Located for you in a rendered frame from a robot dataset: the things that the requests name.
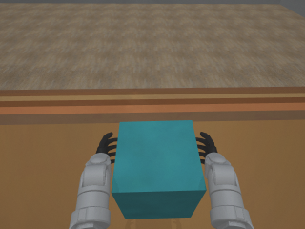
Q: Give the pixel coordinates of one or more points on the robot right hand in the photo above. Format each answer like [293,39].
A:
[208,148]

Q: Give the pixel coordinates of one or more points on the robot right forearm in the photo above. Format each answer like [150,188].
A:
[228,211]

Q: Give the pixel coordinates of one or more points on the robot left hand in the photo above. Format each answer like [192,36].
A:
[104,148]

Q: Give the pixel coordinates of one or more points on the carton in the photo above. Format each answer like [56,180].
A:
[157,170]

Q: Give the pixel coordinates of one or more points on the robot left forearm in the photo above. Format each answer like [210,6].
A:
[92,205]

